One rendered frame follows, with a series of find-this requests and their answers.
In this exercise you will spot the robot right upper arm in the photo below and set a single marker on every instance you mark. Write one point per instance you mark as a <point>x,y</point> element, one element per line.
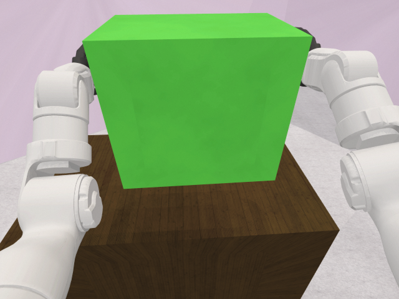
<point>370,181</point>

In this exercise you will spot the robot left forearm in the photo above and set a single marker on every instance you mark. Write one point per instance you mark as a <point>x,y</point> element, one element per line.
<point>60,123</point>

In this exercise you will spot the robot right forearm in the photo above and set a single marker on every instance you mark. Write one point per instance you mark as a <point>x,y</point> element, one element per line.
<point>357,95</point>

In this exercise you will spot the carton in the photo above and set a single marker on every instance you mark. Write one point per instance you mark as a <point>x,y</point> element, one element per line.
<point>191,99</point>

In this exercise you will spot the robot left upper arm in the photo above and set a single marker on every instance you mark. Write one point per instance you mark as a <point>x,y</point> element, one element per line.
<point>55,213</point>

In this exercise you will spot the left robot hand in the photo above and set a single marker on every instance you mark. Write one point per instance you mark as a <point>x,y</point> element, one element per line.
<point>81,59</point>

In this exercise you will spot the pedestal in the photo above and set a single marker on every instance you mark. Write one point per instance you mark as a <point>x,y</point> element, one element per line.
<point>248,240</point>

